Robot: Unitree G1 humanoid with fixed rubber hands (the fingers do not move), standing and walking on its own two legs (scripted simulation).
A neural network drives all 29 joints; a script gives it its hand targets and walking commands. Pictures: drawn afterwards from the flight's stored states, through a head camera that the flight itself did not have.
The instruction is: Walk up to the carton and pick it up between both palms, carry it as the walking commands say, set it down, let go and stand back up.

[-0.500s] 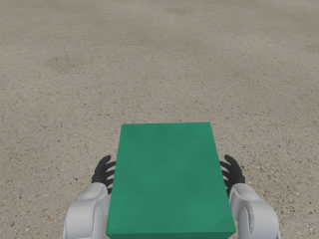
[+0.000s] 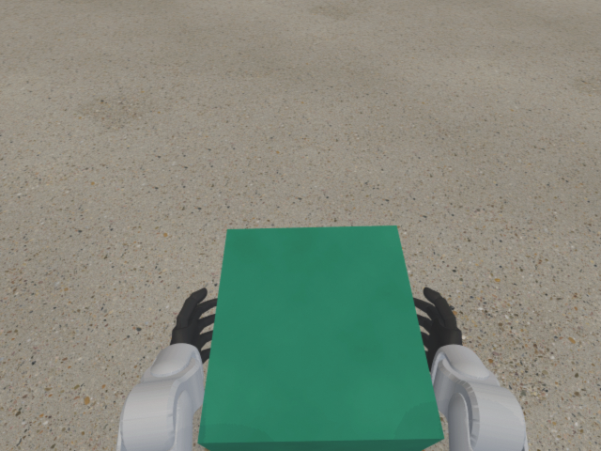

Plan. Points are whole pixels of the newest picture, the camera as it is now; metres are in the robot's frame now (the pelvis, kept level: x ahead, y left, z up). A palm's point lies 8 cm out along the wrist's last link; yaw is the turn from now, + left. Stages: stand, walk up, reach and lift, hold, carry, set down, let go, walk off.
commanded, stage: carry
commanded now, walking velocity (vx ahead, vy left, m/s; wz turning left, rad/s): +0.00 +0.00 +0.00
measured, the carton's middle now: (314, 355) +0.27 +0.00 -0.02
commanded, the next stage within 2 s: hold in 0.78 s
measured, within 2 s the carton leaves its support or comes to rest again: neither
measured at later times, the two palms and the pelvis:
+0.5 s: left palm (186, 350) +0.25 +0.16 +0.03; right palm (439, 349) +0.26 -0.15 +0.04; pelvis +0.00 +0.00 +0.00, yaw +0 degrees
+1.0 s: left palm (171, 372) +0.23 +0.18 +0.02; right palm (423, 346) +0.26 -0.13 +0.04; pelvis -0.01 +0.00 +0.02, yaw +11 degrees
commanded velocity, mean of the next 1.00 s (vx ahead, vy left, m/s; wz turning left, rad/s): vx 0.00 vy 0.00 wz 0.00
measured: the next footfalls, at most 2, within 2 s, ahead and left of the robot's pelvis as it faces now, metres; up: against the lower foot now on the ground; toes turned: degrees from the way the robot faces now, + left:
none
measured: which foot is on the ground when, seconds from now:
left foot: down 0.00-1.00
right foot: down 0.00-1.00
